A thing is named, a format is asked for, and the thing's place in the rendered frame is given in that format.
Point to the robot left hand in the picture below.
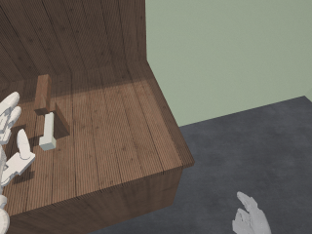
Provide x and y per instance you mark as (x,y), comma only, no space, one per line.
(9,115)

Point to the robot left forearm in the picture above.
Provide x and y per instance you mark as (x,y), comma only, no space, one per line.
(4,217)

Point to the robot right hand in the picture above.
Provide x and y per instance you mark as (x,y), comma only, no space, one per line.
(254,222)

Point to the counter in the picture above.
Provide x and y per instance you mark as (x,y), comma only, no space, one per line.
(119,151)

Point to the tap lever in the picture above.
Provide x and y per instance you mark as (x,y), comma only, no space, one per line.
(47,141)

